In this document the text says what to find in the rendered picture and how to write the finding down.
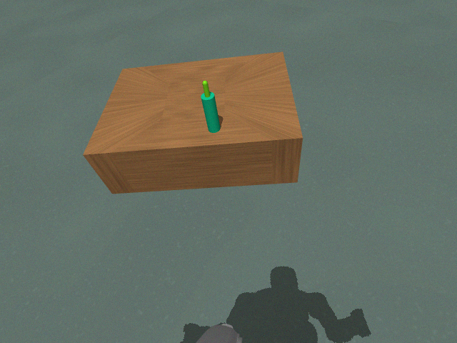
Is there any bottle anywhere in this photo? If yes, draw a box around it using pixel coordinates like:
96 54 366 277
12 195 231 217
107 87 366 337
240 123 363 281
201 81 221 133

